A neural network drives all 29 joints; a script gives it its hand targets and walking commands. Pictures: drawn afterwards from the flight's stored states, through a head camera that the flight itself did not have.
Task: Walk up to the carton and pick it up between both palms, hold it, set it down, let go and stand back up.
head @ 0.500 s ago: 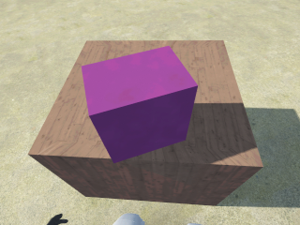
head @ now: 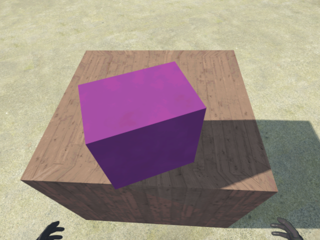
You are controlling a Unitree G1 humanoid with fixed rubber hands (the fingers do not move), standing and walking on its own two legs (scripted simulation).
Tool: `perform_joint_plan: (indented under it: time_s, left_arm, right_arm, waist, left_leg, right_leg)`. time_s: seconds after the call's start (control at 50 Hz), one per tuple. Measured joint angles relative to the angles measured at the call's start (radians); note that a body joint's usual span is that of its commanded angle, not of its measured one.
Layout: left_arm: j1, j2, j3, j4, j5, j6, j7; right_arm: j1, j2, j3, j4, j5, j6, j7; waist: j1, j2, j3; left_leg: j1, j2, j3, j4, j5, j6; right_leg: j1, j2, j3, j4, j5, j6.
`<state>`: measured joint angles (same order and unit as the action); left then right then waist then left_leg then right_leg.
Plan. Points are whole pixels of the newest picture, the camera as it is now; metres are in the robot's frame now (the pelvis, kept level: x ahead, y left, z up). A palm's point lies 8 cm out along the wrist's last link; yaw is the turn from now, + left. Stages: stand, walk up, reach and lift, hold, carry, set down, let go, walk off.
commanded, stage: walk up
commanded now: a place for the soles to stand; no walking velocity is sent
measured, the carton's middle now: (143, 128) +0.41 +0.09 +0.00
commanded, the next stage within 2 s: none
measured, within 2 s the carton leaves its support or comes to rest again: neither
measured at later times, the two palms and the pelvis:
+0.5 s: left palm out of the picture +0.05 +0.33 -0.10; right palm out of the picture +0.05 -0.31 -0.11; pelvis -0.02 +0.01 +0.00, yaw -1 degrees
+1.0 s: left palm out of the picture +0.07 +0.41 -0.11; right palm out of the picture +0.11 -0.20 -0.09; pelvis -0.01 +0.10 +0.00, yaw -1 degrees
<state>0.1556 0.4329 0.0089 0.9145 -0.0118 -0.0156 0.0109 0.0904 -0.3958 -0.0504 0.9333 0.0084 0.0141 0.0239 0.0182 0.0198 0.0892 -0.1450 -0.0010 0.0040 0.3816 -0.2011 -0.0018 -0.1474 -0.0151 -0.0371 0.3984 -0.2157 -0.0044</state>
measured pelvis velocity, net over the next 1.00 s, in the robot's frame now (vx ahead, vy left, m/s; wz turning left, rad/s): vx -0.01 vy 0.10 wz -0.02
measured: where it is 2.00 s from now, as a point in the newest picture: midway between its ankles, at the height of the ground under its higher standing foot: outside the picture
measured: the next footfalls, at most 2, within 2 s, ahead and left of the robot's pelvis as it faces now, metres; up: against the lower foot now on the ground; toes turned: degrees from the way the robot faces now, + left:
left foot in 0.64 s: +0.04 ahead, +0.21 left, +0.00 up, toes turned -2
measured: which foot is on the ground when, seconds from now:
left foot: down 0.00-0.40, up 0.42-0.62, down 0.64-1.00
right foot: down 0.00-1.00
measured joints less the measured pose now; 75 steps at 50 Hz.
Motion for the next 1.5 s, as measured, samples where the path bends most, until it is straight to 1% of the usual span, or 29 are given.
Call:
perform_joint_plan:
  time_s: [0.12, 0.2, 0.36, 0.38, 0.4, 0.42, 0.48, 0.52, 0.56, 0.6, 0.62, 0.64, 0.66, 0.68, 0.7, 0.74, 0.76, 0.78, 0.8, 0.82, 0.86, 0.88, 0.92, 1.0, 1.12, 1.3, 1.5]
  left_arm:
    - [-0.009, -0.017, -0.001, 0.058, 0.002, -0.002, 0.003]
    - [-0.011, -0.032, -0.003, 0.085, 0.003, -0.003, 0.004]
    - [-0.019, -0.057, 0.007, 0.124, 0.004, -0.002, 0.002]
    - [-0.016, -0.058, 0.010, 0.119, 0.009, -0.002, 0.006]
    - [-0.010, -0.059, 0.014, 0.113, 0.013, -0.005, 0.013]
    - [-0.003, -0.059, 0.020, 0.106, 0.017, -0.007, 0.021]
    - [0.022, -0.056, 0.037, 0.089, 0.037, -0.008, 0.046]
    - [0.036, -0.051, 0.046, 0.076, 0.044, -0.007, 0.057]
    - [0.051, -0.047, 0.051, 0.055, 0.049, -0.005, 0.062]
    - [0.064, -0.038, 0.055, 0.032, 0.050, -0.001, 0.053]
    - [0.066, -0.031, 0.056, 0.024, 0.047, 0.003, 0.048]
    - [0.065, -0.025, 0.055, 0.018, 0.041, 0.009, 0.041]
    - [0.060, -0.017, 0.055, 0.016, 0.035, 0.016, 0.033]
    - [0.057, -0.011, 0.055, 0.013, 0.028, 0.022, 0.025]
    - [0.057, -0.009, 0.053, 0.009, 0.021, 0.028, 0.017]
    - [0.063, -0.008, 0.050, 0.006, 0.010, 0.034, 0.007]
    - [0.065, -0.005, 0.049, 0.006, 0.007, 0.034, 0.003]
    - [0.066, 0.000, 0.047, 0.008, 0.007, 0.029, 0.000]
    - [0.068, 0.005, 0.046, 0.014, 0.009, 0.022, -0.003]
    - [0.065, 0.003, 0.045, 0.024, 0.011, 0.016, -0.003]
    - [0.049, -0.011, 0.038, 0.045, 0.009, 0.010, -0.003]
    - [0.041, -0.018, 0.035, 0.050, 0.008, 0.008, -0.004]
    - [0.027, -0.026, 0.029, 0.054, 0.008, 0.007, -0.010]
    - [0.001, -0.030, 0.023, 0.069, 0.008, 0.005, -0.014]
    - [-0.005, -0.032, 0.022, 0.108, 0.010, -0.010, -0.015]
    - [0.029, -0.051, 0.032, 0.161, 0.015, -0.010, -0.016]
    - [0.014, -0.073, 0.032, 0.154, 0.008, -0.014, -0.013]
  right_arm:
    - [-0.006, 0.005, -0.004, 0.067, 0.001, -0.001, -0.003]
    - [0.004, 0.015, -0.003, 0.106, 0.000, -0.001, -0.007]
    - [0.023, 0.027, -0.006, 0.144, 0.002, -0.008, -0.013]
    - [0.027, 0.028, -0.010, 0.143, -0.004, -0.004, -0.008]
    - [0.030, 0.026, -0.016, 0.138, -0.014, 0.001, -0.001]
    - [0.033, 0.022, -0.023, 0.131, -0.024, 0.009, 0.005]
    - [0.047, 0.007, -0.044, 0.095, -0.046, 0.034, 0.016]
    - [0.063, 0.000, -0.060, 0.067, -0.051, 0.043, 0.021]
    - [0.080, -0.006, -0.070, 0.046, -0.048, 0.049, 0.021]
    - [0.090, -0.006, -0.071, 0.031, -0.045, 0.050, 0.023]
    - [0.092, -0.004, -0.070, 0.025, -0.043, 0.047, 0.022]
    - [0.093, -0.001, -0.069, 0.022, -0.041, 0.041, 0.020]
    - [0.089, 0.008, -0.068, 0.023, -0.039, 0.034, 0.016]
    - [0.085, 0.021, -0.063, 0.026, -0.036, 0.028, 0.011]
    - [0.082, 0.031, -0.056, 0.029, -0.032, 0.023, 0.007]
    - [0.077, 0.047, -0.038, 0.023, -0.020, 0.018, 0.003]
    - [0.074, 0.056, -0.032, 0.014, -0.016, 0.016, 0.001]
    - [0.067, 0.064, -0.025, 0.004, -0.012, 0.014, -0.002]
    - [0.056, 0.069, -0.018, -0.004, -0.010, 0.011, -0.004]
    - [0.040, 0.069, -0.012, -0.010, -0.007, 0.008, -0.006]
    - [0.014, 0.058, -0.002, -0.012, 0.005, -0.002, -0.009]
    - [0.007, 0.054, 0.002, -0.014, 0.007, -0.007, -0.011]
    - [-0.003, 0.051, 0.010, -0.006, 0.009, -0.014, -0.014]
    - [-0.020, 0.050, 0.014, 0.018, 0.010, -0.017, -0.014]
    - [-0.012, 0.042, 0.012, 0.062, 0.009, -0.024, -0.010]
    - [0.033, 0.029, 0.001, 0.117, 0.001, -0.022, -0.010]
    - [0.045, 0.034, 0.003, 0.153, -0.004, -0.021, -0.023]
  waist:
    - [-0.001, -0.002, -0.002]
    - [-0.001, -0.014, -0.010]
    - [-0.014, -0.020, -0.017]
    - [-0.015, -0.018, -0.018]
    - [-0.018, -0.013, -0.018]
    - [-0.018, -0.008, -0.016]
    - [-0.012, 0.008, -0.007]
    - [-0.010, 0.016, 0.000]
    - [-0.009, 0.025, 0.008]
    - [-0.010, 0.026, 0.015]
    - [-0.010, 0.023, 0.020]
    - [-0.012, 0.017, 0.027]
    - [-0.008, -0.003, 0.040]
    - [0.000, -0.025, 0.049]
    - [0.006, -0.035, 0.047]
    - [0.003, -0.031, 0.030]
    - [0.004, -0.035, 0.022]
    - [0.007, -0.044, 0.018]
    - [0.009, -0.057, 0.014]
    - [0.010, -0.060, 0.014]
    - [0.004, -0.043, 0.013]
    - [0.003, -0.039, 0.007]
    - [0.004, -0.038, -0.005]
    - [0.007, -0.044, -0.018]
    - [0.007, -0.046, -0.023]
    - [-0.006, -0.020, -0.021]
    - [-0.010, 0.005, -0.015]
  left_leg:
    - [0.018, 0.003, 0.006, -0.031, 0.016, -0.001]
    - [0.023, 0.004, 0.009, -0.048, 0.028, -0.002]
    - [0.013, 0.007, 0.012, -0.061, 0.045, -0.001]
    - [0.006, 0.008, 0.011, -0.052, 0.043, -0.001]
    - [-0.009, 0.011, 0.009, -0.029, 0.033, 0.001]
    - [-0.030, 0.012, 0.008, 0.013, -0.005, 0.003]
    - [-0.114, 0.014, -0.029, 0.223, -0.184, 0.008]
    - [-0.155, 0.025, -0.052, 0.334, -0.229, 0.003]
    - [-0.164, 0.041, -0.073, 0.355, -0.240, -0.003]
    - [-0.146, 0.061, -0.082, 0.304, -0.234, -0.003]
    - [-0.124, 0.070, -0.078, 0.245, -0.201, -0.002]
    - [-0.095, 0.071, -0.070, 0.167, -0.117, -0.012]
    - [-0.075, 0.053, -0.056, 0.131, -0.025, -0.028]
    - [-0.059, 0.033, -0.040, 0.118, -0.006, -0.034]
    - [-0.050, 0.025, -0.032, 0.110, -0.014, -0.033]
    - [-0.048, 0.031, -0.033, 0.101, -0.038, -0.021]
    - [-0.045, 0.031, -0.031, 0.093, -0.041, -0.017]
    - [-0.039, 0.027, -0.022, 0.083, -0.040, -0.014]
    - [-0.034, 0.019, -0.010, 0.077, -0.038, -0.011]
    - [-0.032, 0.015, 0.000, 0.080, -0.038, -0.008]
    - [-0.029, 0.018, 0.003, 0.084, -0.041, -0.004]
    - [-0.023, 0.016, 0.004, 0.075, -0.037, -0.001]
    - [-0.006, 0.010, 0.008, 0.045, -0.021, 0.003]
    - [0.012, 0.006, 0.013, 0.003, 0.004, 0.007]
    - [0.021, 0.007, 0.007, -0.048, 0.038, 0.002]
    - [0.028, 0.025, -0.005, -0.073, 0.047, -0.017]
    - [0.037, 0.049, -0.008, -0.088, 0.042, -0.038]
  right_leg:
    - [0.015, 0.003, 0.006, -0.030, 0.018, -0.001]
    - [0.016, 0.005, 0.009, -0.042, 0.028, -0.002]
    - [0.009, 0.008, 0.011, -0.064, 0.052, -0.003]
    - [0.005, 0.009, 0.010, -0.061, 0.052, -0.003]
    - [0.000, 0.011, 0.008, -0.056, 0.050, -0.003]
    - [-0.006, 0.013, 0.007, -0.049, 0.048, -0.005]
    - [-0.027, 0.013, 0.011, -0.025, 0.038, -0.014]
    - [-0.038, 0.004, 0.010, -0.006, 0.029, -0.016]
    - [-0.044, -0.011, 0.006, 0.013, 0.017, -0.006]
    - [-0.050, -0.030, 0.004, 0.040, 0.002, 0.017]
    - [-0.054, -0.041, 0.003, 0.058, -0.008, 0.032]
    - [-0.059, -0.055, 0.005, 0.082, -0.020, 0.049]
    - [-0.061, -0.078, 0.015, 0.108, -0.035, 0.059]
    - [-0.065, -0.100, 0.026, 0.130, -0.039, 0.050]
    - [-0.070, -0.100, 0.033, 0.143, -0.062, 0.042]
    - [-0.070, -0.070, 0.028, 0.153, -0.143, 0.023]
    - [-0.061, -0.058, 0.024, 0.136, -0.136, 0.015]
    - [-0.049, -0.054, 0.022, 0.110, -0.091, 0.008]
    - [-0.035, -0.057, 0.021, 0.082, -0.010, 0.005]
    - [-0.022, -0.063, 0.025, 0.059, 0.021, 0.020]
    - [0.003, -0.062, 0.024, 0.021, 0.011, 0.056]
    - [0.012, -0.064, 0.024, 0.005, 0.008, 0.066]
    - [0.027, -0.069, 0.026, -0.022, 0.015, 0.073]
    - [0.044, -0.073, 0.029, -0.065, 0.042, 0.072]
    - [0.049, -0.071, 0.022, -0.104, 0.067, 0.066]
    - [0.055, -0.052, 0.009, -0.119, 0.069, 0.058]
    - [0.056, -0.029, 0.005, -0.121, 0.056, 0.038]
